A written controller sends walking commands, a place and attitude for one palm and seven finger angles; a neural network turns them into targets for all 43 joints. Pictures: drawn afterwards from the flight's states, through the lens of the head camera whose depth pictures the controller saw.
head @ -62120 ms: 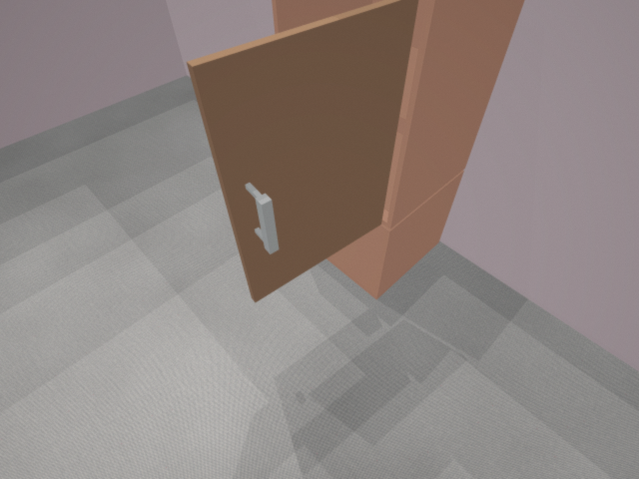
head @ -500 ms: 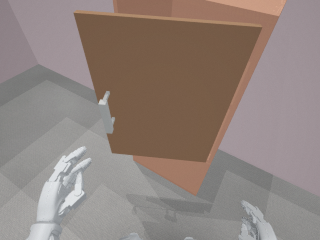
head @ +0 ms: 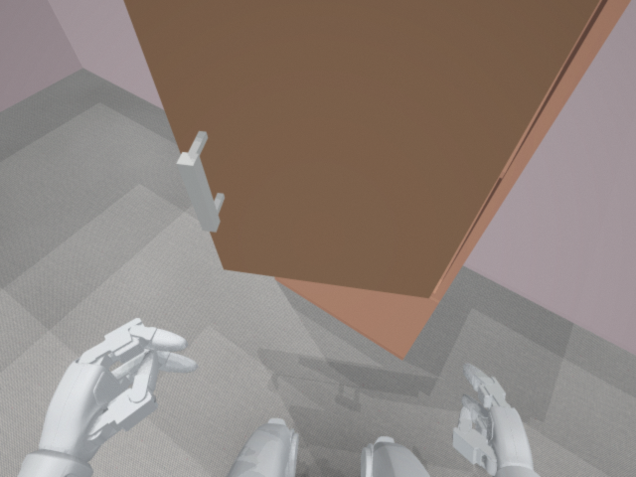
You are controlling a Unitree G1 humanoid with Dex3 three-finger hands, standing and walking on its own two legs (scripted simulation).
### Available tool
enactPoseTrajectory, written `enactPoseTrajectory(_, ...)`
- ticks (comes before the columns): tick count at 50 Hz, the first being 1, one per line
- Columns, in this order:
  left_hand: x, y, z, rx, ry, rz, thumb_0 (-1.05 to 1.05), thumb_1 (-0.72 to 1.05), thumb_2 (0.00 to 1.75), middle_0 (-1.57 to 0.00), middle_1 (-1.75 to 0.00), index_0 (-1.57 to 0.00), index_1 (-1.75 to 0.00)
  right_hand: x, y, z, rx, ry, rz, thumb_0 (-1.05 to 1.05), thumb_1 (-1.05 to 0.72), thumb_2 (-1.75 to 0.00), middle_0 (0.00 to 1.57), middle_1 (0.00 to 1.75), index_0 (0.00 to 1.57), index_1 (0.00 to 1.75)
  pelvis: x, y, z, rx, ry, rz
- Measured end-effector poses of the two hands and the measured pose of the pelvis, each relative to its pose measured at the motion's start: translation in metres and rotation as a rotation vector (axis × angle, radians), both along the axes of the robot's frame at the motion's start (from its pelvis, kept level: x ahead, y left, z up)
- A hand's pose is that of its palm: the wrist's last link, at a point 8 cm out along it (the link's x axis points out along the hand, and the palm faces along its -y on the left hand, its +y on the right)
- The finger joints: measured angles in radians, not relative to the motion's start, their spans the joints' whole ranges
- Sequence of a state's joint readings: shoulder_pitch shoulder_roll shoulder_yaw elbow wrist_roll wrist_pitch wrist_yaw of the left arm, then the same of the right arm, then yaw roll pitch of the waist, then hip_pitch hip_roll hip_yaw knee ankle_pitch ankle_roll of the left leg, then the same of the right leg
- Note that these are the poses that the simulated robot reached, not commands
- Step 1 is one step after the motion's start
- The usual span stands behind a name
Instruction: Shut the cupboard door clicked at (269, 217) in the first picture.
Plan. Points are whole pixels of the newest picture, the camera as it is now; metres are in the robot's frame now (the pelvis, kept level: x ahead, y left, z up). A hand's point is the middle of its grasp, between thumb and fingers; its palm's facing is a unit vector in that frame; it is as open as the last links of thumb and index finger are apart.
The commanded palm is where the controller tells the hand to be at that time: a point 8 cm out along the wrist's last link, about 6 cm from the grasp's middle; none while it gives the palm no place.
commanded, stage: raise the hand and make a fist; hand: left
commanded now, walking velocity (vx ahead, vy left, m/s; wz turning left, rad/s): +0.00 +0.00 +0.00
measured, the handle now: (205, 184) +0.47 +0.21 +0.07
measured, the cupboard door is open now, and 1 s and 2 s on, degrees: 26 26 26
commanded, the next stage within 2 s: bring the fist close to the handle in 1.14 s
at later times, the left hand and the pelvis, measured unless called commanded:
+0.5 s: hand (139, 387) +0.20 +0.21 +0.06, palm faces -0.05 -1.00 -0.02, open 3.1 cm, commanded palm +0.18 +0.26 +0.06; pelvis +0.00 +0.02 +0.01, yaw +0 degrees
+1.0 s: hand (148, 361) +0.23 +0.20 +0.06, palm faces -0.07 -1.00 -0.02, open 3.1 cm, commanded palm +0.21 +0.26 +0.07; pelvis +0.01 +0.02 +0.02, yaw +0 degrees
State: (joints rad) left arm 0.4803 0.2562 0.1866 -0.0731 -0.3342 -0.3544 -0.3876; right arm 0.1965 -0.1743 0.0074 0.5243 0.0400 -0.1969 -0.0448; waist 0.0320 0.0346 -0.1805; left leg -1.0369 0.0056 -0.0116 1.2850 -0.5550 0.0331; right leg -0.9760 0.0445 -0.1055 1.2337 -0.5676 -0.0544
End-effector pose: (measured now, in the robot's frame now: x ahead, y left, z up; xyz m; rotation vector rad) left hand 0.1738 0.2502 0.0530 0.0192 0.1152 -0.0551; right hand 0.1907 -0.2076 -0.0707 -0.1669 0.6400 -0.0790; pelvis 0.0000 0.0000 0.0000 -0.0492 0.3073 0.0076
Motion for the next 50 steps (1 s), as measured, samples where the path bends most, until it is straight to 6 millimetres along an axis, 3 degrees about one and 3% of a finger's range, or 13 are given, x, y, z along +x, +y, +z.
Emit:
enactPoseTrajectory(6, -0.003, 0.007, 0.005, 0.005, -0.035, 0.03, 0.01, 0.9, 0.9, -0.85, -1.01, -0.85, -1.01, -0.017, -0.014, 0.002, -0.049, 0.038, -0.026, 0.01, -0.9, -0.89, 0.2, 0.3, 0.2, 0.3, 0.001, 0.005, 0.002, 0.001, 0.002, -0.002)
enactPoseTrajectory(13, 0.0, 0.004, 0.001, -0.007, -0.056, -0.008, 0.01, 0.9, 0.9, -0.97, -1.15, -0.98, -1.15, -0.02, -0.025, 0.012, -0.109, 0.026, -0.038, 0.01, -0.9, -0.89, 0.2, 0.3, 0.2, 0.3, -0.002, 0.012, 0.001, -0.008, -0.006, -0.001)
enactPoseTrajectory(28, 0.01, 0.011, 0.012, 0.007, -0.075, 0.0, 0.01, 0.9, 0.9, -1.23, -1.43, -1.24, -1.43, -0.012, 0.005, 0.03, -0.075, -0.015, 0.025, 0.01, -0.9, -0.89, 0.2, 0.3, 0.2, 0.3, -0.004, 0.021, 0.012, -0.018, -0.031, 0.006)
enactPoseTrajectory(50, 0.034, 0.009, 0.013, -0.001, -0.07, -0.013, 0.01, 0.9, 0.9, -1.3, -1.5, -1.3, -1.5, -0.02, -0.01, 0.027, -0.093, 0.054, -0.002, 0.01, -0.9, -0.89, 0.2, 0.3, 0.2, 0.3, 0.005, 0.019, 0.016, -0.012, -0.024, 0.001)
